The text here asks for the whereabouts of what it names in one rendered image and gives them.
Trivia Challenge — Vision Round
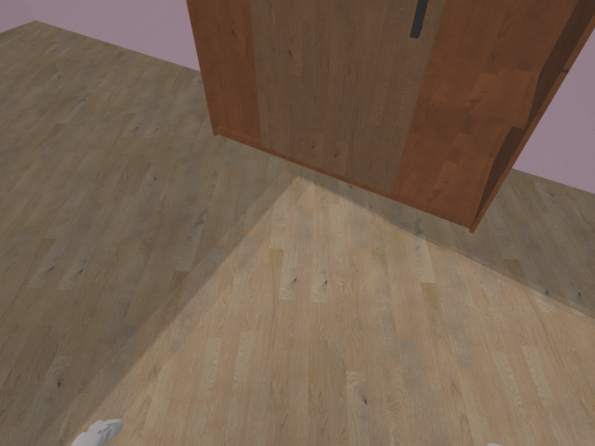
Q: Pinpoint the handle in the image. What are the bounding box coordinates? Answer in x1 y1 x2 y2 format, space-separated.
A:
410 0 429 39

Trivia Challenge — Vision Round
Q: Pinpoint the wardrobe door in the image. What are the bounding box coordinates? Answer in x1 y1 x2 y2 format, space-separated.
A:
249 0 446 194
197 0 261 140

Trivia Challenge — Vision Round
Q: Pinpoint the robot left hand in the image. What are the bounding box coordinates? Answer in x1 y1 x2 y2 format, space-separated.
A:
71 419 124 446

